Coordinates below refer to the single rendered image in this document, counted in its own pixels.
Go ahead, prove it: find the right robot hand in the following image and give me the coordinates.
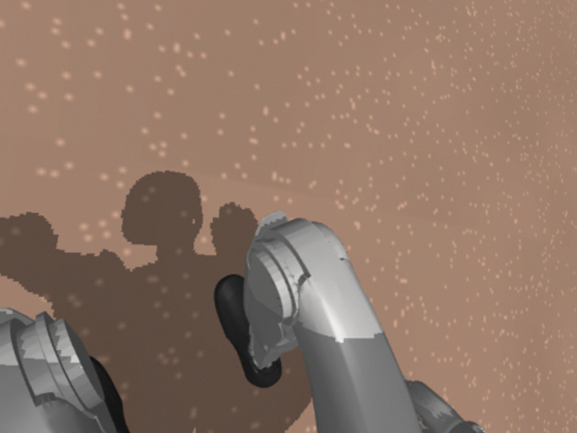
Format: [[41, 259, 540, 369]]
[[402, 374, 464, 433]]

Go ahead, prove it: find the left robot foot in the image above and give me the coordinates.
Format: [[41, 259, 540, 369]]
[[89, 356, 130, 433]]

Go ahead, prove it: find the right robot foot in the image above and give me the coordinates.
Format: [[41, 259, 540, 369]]
[[214, 274, 281, 388]]

